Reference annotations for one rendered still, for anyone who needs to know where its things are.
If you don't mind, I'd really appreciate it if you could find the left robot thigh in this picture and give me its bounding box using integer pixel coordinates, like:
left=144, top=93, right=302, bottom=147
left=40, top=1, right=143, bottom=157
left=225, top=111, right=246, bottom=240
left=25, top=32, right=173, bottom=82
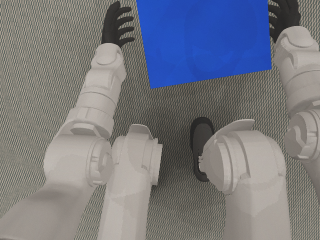
left=97, top=132, right=163, bottom=240

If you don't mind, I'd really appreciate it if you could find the right robot upper arm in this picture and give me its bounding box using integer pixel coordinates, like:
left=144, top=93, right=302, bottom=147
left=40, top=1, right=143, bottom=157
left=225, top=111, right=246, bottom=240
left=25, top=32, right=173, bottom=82
left=284, top=109, right=320, bottom=206

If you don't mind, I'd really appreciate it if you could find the right robot thigh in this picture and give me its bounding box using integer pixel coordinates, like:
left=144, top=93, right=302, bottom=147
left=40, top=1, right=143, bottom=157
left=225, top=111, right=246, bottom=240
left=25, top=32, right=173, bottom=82
left=210, top=130, right=291, bottom=240

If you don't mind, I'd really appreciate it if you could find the left robot hand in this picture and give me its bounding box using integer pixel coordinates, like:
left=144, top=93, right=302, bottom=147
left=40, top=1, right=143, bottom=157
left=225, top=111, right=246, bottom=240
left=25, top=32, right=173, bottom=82
left=101, top=1, right=135, bottom=49

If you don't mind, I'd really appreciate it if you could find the carton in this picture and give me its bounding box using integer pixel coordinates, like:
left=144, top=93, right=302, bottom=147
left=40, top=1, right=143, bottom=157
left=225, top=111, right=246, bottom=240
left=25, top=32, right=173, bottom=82
left=136, top=0, right=272, bottom=89

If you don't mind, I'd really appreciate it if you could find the left robot upper arm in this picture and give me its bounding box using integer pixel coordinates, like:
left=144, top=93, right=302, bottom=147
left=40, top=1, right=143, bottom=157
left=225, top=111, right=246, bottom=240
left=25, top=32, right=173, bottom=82
left=0, top=134, right=114, bottom=240

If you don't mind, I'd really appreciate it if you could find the robot right forearm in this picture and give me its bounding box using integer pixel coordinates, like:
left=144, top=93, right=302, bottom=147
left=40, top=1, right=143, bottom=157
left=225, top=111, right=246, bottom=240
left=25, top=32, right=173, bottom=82
left=273, top=26, right=320, bottom=120

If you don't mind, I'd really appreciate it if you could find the robot left forearm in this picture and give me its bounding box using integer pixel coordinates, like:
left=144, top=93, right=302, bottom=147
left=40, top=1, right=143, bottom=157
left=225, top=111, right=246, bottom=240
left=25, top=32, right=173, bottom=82
left=43, top=43, right=126, bottom=174

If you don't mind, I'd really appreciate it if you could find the robot thigh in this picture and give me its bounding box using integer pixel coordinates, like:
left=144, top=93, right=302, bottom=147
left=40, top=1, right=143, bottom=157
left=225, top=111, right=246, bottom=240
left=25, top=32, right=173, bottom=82
left=97, top=132, right=163, bottom=240
left=210, top=130, right=291, bottom=240

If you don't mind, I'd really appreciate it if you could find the right robot hand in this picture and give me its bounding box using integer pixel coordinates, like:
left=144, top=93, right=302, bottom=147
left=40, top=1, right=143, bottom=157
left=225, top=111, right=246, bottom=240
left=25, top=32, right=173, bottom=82
left=268, top=0, right=301, bottom=44

